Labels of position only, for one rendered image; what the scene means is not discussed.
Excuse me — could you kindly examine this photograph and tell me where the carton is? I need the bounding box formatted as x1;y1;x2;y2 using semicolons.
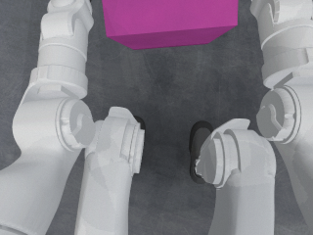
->
102;0;239;50

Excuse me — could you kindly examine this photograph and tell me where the robot left forearm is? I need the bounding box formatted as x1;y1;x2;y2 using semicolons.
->
12;0;94;133

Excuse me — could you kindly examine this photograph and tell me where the left robot upper arm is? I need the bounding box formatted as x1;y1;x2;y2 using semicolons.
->
0;96;96;235

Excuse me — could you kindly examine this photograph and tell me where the robot right forearm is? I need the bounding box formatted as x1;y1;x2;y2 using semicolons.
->
249;0;313;89

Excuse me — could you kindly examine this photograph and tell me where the left robot thigh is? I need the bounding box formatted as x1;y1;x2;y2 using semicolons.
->
74;116;145;235

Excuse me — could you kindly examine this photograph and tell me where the robot left foot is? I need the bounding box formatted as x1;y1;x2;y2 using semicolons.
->
133;116;146;176

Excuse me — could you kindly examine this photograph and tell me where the right robot upper arm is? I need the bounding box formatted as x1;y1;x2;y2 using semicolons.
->
256;84;313;235

